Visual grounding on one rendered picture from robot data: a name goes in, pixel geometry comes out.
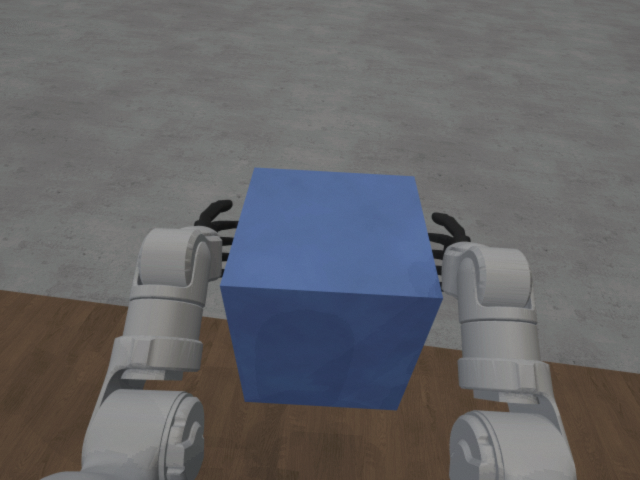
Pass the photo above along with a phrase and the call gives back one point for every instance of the left robot upper arm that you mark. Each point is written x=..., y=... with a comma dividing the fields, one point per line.
x=143, y=435

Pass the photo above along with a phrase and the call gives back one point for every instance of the left robot hand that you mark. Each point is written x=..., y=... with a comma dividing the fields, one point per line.
x=209, y=214

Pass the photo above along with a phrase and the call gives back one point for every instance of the left robot forearm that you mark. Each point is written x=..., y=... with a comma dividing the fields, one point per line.
x=161, y=334

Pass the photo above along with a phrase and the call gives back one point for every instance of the right robot hand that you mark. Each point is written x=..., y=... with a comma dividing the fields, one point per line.
x=455, y=229

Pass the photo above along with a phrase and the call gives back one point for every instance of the right robot upper arm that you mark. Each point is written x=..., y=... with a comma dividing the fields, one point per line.
x=492, y=445

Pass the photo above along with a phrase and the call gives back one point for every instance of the right robot forearm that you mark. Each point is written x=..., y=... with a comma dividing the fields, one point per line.
x=500, y=346

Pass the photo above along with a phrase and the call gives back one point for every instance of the carton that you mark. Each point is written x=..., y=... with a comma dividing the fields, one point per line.
x=330, y=288

